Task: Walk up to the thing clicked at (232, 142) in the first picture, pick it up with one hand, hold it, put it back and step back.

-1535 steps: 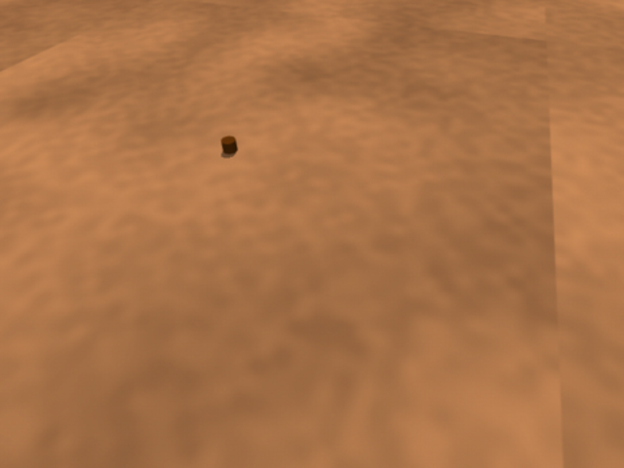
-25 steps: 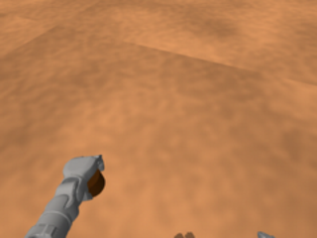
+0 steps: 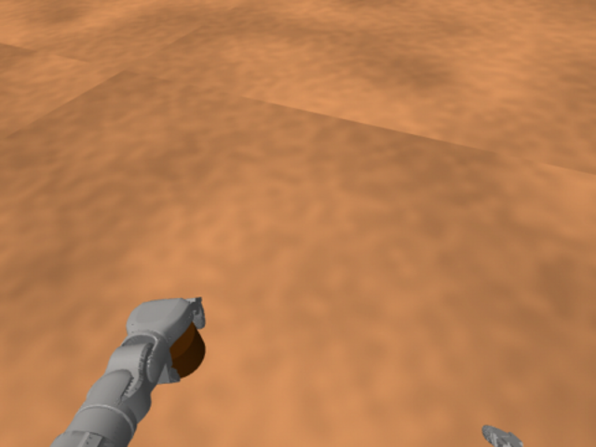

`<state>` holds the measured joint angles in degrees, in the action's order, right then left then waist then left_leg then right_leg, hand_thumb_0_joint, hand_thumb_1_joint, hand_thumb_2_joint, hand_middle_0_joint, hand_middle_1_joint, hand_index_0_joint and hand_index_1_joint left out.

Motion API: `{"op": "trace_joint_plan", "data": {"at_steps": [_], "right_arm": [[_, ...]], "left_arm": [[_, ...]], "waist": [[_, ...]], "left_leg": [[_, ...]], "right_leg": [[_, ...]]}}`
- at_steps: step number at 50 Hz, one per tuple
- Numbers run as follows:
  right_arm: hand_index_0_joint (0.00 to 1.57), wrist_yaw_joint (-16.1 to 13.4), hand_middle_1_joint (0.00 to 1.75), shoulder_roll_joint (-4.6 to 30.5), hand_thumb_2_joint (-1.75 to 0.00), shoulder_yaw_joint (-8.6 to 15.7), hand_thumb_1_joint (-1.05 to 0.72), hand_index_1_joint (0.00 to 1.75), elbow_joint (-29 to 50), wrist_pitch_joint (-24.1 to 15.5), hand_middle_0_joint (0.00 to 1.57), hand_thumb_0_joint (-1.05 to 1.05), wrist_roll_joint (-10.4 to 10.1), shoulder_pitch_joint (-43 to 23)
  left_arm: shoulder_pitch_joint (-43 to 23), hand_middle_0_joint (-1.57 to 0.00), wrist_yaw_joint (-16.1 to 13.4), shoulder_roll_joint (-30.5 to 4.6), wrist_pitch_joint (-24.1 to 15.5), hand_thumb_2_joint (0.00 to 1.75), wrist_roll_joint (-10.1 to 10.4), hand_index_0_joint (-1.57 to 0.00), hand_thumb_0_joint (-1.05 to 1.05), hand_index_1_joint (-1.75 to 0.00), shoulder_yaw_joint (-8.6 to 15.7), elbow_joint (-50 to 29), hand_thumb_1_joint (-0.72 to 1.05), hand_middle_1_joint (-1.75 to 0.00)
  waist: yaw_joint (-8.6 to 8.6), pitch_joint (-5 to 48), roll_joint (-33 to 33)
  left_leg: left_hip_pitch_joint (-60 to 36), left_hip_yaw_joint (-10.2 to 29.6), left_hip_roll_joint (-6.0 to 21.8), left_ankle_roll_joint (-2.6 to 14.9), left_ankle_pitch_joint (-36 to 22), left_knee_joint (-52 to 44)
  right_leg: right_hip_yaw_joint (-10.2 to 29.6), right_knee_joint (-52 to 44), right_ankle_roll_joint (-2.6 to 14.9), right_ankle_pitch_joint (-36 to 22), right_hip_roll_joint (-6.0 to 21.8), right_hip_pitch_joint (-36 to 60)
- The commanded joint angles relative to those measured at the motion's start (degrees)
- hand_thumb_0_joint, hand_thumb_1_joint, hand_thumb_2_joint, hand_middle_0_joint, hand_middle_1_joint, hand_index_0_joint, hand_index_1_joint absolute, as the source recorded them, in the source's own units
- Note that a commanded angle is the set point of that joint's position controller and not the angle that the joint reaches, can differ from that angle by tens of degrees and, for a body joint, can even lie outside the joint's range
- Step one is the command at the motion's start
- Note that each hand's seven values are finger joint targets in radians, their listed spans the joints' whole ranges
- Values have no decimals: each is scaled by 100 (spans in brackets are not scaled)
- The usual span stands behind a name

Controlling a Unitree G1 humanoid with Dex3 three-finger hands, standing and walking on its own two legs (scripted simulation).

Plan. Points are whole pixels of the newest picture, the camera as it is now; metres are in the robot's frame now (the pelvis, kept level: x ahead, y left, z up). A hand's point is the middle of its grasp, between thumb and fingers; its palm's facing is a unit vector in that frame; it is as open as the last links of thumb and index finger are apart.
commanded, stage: hold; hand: left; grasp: from above
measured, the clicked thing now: (174, 345) +0.31 +0.23 -0.07
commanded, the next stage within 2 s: crouch in 1.16 s
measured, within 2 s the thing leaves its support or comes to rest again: neither
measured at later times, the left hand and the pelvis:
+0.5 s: hand (171, 355) +0.28 +0.21 -0.03, palm faces -0.43 -0.05 -0.90, open 10.6 cm; pelvis -0.02 -0.01 +0.01, yaw +0 degrees
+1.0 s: hand (171, 349) +0.29 +0.21 -0.02, palm faces -0.44 -0.05 -0.90, open 10.6 cm; pelvis -0.01 -0.01 +0.01, yaw +0 degrees
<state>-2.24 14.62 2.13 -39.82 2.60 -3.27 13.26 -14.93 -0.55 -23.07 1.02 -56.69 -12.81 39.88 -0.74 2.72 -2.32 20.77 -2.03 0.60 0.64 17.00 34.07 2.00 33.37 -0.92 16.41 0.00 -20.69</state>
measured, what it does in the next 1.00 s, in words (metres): stands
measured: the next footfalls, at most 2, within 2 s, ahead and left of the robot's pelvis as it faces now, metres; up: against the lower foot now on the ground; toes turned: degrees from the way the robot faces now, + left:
none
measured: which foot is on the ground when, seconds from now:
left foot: down 0.00-1.00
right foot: down 0.00-1.00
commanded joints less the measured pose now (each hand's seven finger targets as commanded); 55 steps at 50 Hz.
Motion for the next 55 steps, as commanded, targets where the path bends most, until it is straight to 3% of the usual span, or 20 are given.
{"op": "trace_joint_plan", "data": {"at_steps": [1,5,15,28,39,42,44,48,55], "right_arm": [[20,-90,30,808,-90,249,-90,30,775,-190,20,0,-29,-378],[20,-110,30,797,-90,218,-90,30,800,-213,20,0,-29,-486],[20,-141,30,774,-90,197,-90,30,724,-230,20,0,-31,-600],[20,-163,30,711,-90,112,-90,30,845,-226,20,0,-71,-848],[20,-208,30,699,-90,128,-90,30,775,-202,20,0,-64,-778],[20,-209,30,703,-90,130,-90,30,728,-185,20,0,-68,-812],[20,-199,30,703,-90,142,-90,30,720,-169,20,0,-86,-801],[20,-188,30,692,-90,147,-90,30,741,-144,20,0,-84,-820],[20,-196,30,698,-90,146,-91,30,826,-118,20,0,-89,-814]], "left_arm": [[-1773,-71,-152,-1131,-61,103,75,-77,0,-111,551,-1103,45,-118],[-1840,-70,-169,-1211,-112,100,71,-77,0,-109,617,-1192,44,-116],[-1905,-69,-253,-1197,-81,102,37,-76,0,-111,620,-1282,43,-118],[-1691,-68,58,-1151,-68,98,138,-75,0,-108,568,-1338,42,-116],[-1996,-68,-32,-1275,-158,99,82,-74,0,-108,689,-1766,41,-115],[-1972,-69,-83,-1186,-95,99,59,-75,0,-107,578,-1549,41,-114],[-1771,-69,-79,-1230,-52,98,41,-75,0,-106,644,-1351,41,-112],[-1835,-69,45,-1131,-45,99,73,-76,0,-107,490,-1358,42,-114],[-1716,-70,77,-1201,-121,98,107,-76,0,-105,624,-1454,41,-111]], "waist": [[33,1205,149],[49,1149,43],[37,1241,107],[134,923,133],[113,1391,29],[63,1262,127],[128,1120,143],[99,1127,202],[154,1119,79]], "left_leg": [[-755,99,-102,18,-1284,-565],[-819,100,-106,-1,-1000,-663],[-1013,58,-128,8,-1073,-724],[-970,75,-101,17,-779,-968],[-1326,-5,-148,40,-1380,-880],[-1316,9,-125,33,-1475,-891],[-1227,-1,-135,36,-1447,-918],[-1248,-15,-143,56,-1530,-910],[-1289,-1,-143,32,-1469,-976]], "right_leg": [[-115,-538,169,-1042,-213,443],[-87,-634,174,-754,-202,376],[-61,-763,149,-823,-181,471],[-75,-941,163,-496,-180,558],[-57,-910,135,-1128,-157,760],[-89,-919,136,-1209,-178,728],[-101,-941,139,-1178,-165,744],[-97,-960,122,-1295,-147,773],[-106,-987,166,-1181,-162,797]]}}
